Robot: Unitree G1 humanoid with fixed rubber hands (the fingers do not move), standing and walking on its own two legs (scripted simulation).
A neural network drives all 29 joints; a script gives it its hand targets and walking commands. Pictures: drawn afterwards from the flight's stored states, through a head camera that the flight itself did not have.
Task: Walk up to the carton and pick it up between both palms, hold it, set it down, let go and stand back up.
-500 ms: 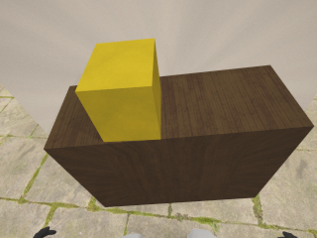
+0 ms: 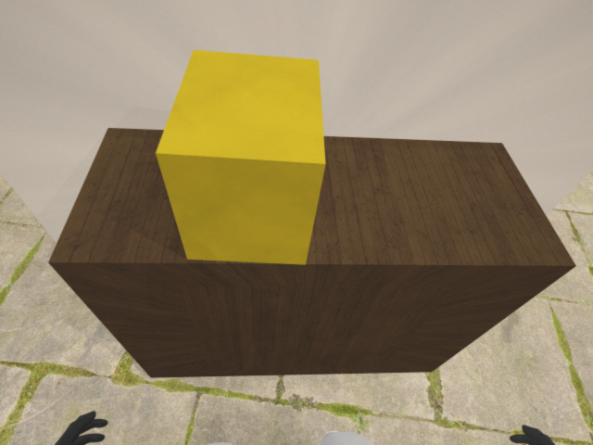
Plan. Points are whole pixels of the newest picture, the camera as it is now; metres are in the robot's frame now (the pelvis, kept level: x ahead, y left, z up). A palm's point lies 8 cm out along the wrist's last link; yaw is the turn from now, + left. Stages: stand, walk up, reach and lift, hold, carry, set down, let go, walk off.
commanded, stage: walk up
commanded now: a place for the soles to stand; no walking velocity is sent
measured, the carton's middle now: (251, 161) +0.52 +0.07 +0.06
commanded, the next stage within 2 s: none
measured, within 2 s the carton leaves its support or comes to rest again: neither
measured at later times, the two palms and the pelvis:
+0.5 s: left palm (42, 438) +0.15 +0.31 -0.06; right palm out of the picture +0.11 -0.31 -0.08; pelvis +0.01 +0.00 +0.00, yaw +0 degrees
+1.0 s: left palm out of the picture +0.08 +0.44 -0.06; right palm out of the picture +0.13 -0.23 -0.11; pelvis +0.02 +0.11 -0.02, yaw +0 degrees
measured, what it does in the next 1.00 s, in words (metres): steps to the left: left foot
